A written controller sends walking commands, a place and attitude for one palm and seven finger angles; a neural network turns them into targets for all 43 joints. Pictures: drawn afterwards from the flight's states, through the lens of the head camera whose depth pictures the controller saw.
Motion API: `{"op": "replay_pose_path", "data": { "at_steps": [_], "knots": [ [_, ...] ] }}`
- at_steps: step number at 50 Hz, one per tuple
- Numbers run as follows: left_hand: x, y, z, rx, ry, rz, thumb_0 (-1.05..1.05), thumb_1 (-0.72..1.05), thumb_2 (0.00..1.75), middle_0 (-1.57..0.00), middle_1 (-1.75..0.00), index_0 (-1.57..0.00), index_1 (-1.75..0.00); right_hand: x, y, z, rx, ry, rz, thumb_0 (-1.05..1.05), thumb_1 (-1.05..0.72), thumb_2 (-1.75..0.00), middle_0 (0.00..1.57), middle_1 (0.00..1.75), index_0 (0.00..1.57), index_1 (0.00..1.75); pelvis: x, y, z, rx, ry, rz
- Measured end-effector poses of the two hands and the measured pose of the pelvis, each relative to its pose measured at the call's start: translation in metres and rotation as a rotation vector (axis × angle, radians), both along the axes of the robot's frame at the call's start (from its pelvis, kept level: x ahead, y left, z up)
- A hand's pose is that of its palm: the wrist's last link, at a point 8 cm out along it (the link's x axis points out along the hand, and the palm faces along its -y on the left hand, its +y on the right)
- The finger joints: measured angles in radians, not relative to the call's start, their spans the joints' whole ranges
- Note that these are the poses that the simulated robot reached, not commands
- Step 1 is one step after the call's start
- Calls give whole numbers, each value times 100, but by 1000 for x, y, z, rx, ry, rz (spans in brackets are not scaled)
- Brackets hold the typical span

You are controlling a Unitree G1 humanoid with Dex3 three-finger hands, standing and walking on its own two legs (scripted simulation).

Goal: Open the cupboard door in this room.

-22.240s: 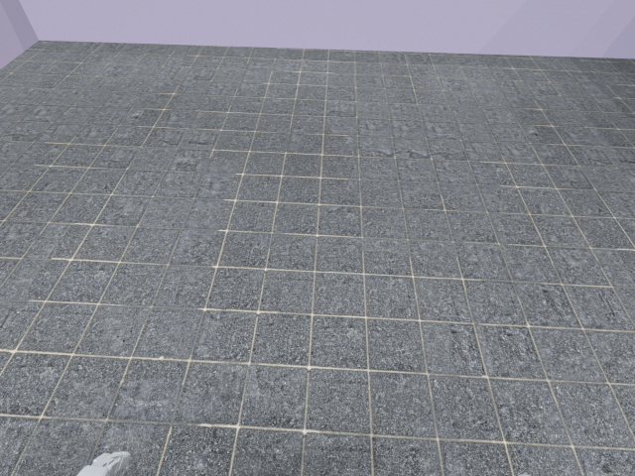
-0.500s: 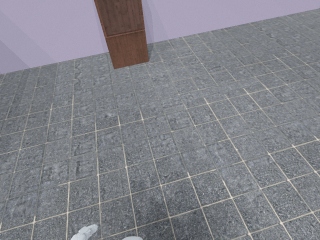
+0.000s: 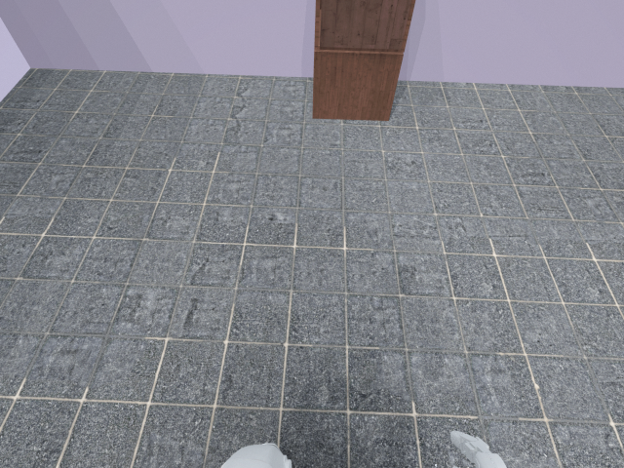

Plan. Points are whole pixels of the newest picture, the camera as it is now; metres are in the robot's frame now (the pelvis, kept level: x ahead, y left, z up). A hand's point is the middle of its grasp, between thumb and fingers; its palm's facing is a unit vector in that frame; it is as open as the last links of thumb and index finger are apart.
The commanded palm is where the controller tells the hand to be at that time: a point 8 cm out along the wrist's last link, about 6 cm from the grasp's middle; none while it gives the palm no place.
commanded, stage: turn or walk to find it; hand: left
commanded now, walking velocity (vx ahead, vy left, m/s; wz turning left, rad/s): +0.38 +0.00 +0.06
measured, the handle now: out of the picture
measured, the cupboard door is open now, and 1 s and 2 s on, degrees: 0 0 0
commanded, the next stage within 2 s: stand and wait in 0.98 s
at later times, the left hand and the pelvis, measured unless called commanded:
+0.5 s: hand (264, 312) +0.36 +0.13 -0.14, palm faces -0.05 -0.97 -0.22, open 7.4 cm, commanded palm none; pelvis +0.21 -0.05 +0.00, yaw +1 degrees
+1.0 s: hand (257, 347) +0.31 +0.13 -0.17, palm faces +0.22 -0.97 -0.13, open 7.4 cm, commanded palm none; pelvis +0.41 -0.01 +0.01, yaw +6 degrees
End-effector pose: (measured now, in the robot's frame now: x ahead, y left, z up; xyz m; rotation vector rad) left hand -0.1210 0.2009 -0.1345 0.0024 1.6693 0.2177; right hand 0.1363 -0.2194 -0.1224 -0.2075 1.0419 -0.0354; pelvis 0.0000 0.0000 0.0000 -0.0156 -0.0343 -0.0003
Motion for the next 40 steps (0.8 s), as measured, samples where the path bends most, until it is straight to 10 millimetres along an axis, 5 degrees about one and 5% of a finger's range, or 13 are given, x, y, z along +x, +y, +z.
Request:
{"op": "replay_pose_path", "data": {
  "at_steps": [6, 11, 20, 25, 29, 35, 40],
  "knots": [
    [147, 31, 4, 45, -281, -83, 1, 91, 90, -20, -30, -20, -30, 0, -10, 19, -41, 28, -107, -4, -96, -90, 20, 30, 21, 30, 43, 7, 18, 8, -13, 14],
    [257, 38, 18, 68, -474, -121, 1, 91, 90, -19, -30, -20, -29, -12, -23, 19, -62, 141, -146, -3, -95, -90, 20, 30, 21, 30, 82, 5, 23, 24, -3, 24],
    [406, 13, 33, 83, -575, -238, 1, 91, 90, -19, -30, -20, -29, -38, -25, -1, 1, 400, -250, 0, -92, -90, 20, 30, 20, 30, 161, -19, 18, 44, 21, 19],
    [475, -19, 25, 94, -613, -290, 1, 91, 90, -19, -30, -20, -30, -32, -33, -17, 55, 550, -282, 0, -91, -90, 20, 30, 20, 30, 214, -46, 2, 42, 21, 18],
    [480, -35, 23, 95, -597, -233, 0, 90, 90, -20, -30, -20, -30, 14, -51, -18, 61, 555, -246, 1, -91, -90, 20, 30, 20, 30, 244, -61, 5, 39, -6, 40],
    [445, -27, 28, 144, -440, -117, -1, 95, 90, -20, -30, -21, -30, 139, -76, -10, 28, 358, -165, 1, -91, -90, 20, 30, 20, 30, 286, -68, 20, 29, -11, 53],
    [419, -24, 24, 123, -298, -68, -1, 94, 90, -20, -30, -20, -30, 240, -77, 3, 10, 203, -109, 1, -91, -90, 19, 30, 20, 30, 322, -62, 24, 12, 4, 62]
  ]
}}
